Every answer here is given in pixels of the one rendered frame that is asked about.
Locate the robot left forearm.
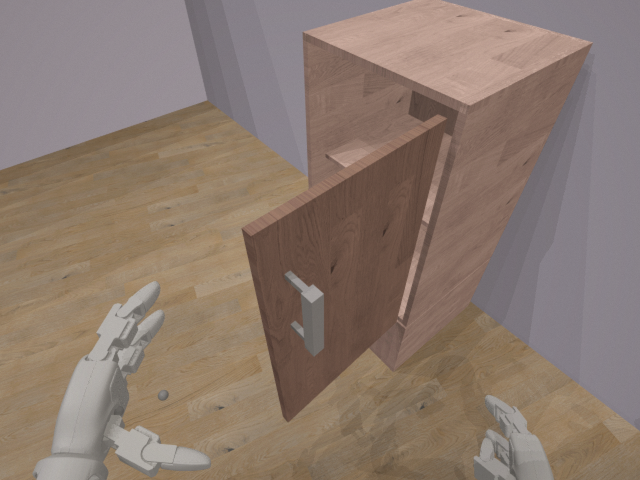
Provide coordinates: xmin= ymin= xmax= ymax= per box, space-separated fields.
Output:
xmin=32 ymin=453 xmax=108 ymax=480

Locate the handle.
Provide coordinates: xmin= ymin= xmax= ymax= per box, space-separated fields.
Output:
xmin=284 ymin=271 xmax=324 ymax=356

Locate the left robot hand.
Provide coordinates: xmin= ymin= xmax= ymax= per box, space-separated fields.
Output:
xmin=51 ymin=281 xmax=211 ymax=478

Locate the cupboard door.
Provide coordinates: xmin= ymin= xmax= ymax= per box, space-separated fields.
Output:
xmin=242 ymin=114 xmax=448 ymax=422

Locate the right robot hand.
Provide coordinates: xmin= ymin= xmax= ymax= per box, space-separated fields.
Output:
xmin=474 ymin=395 xmax=554 ymax=480

